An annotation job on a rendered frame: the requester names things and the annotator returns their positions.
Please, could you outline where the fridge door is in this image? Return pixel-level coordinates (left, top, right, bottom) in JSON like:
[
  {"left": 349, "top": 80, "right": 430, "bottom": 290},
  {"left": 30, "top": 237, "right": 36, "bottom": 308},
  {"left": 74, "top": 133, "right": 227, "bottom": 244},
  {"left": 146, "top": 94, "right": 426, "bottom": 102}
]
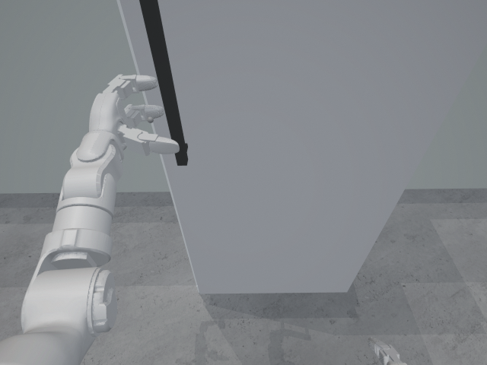
[{"left": 120, "top": 0, "right": 487, "bottom": 294}]

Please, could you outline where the right robot hand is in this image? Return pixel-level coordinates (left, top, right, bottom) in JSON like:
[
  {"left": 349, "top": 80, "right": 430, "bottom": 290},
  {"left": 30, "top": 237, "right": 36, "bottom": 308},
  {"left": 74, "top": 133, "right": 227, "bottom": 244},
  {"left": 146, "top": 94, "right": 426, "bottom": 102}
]
[{"left": 368, "top": 338, "right": 407, "bottom": 365}]

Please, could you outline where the left robot hand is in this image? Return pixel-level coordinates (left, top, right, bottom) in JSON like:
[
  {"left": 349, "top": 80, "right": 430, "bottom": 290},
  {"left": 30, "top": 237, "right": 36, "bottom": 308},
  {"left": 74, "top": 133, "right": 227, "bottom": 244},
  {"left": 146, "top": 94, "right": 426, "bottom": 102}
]
[{"left": 89, "top": 75, "right": 180, "bottom": 156}]

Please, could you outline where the handle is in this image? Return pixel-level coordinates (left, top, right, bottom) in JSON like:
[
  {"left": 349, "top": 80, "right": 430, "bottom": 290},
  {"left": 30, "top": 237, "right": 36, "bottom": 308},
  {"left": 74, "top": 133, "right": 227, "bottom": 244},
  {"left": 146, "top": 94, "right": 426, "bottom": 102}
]
[{"left": 139, "top": 0, "right": 188, "bottom": 166}]

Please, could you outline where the robot left upper arm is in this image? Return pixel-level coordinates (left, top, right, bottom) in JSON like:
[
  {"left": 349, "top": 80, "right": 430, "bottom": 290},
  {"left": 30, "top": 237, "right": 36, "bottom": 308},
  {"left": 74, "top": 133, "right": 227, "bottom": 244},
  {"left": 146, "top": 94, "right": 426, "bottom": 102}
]
[{"left": 0, "top": 267, "right": 117, "bottom": 365}]

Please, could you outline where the robot left forearm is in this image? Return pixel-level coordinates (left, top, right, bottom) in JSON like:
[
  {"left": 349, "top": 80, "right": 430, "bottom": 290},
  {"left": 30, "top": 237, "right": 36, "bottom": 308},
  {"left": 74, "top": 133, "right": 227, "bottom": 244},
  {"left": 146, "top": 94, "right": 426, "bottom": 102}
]
[{"left": 21, "top": 130, "right": 124, "bottom": 332}]

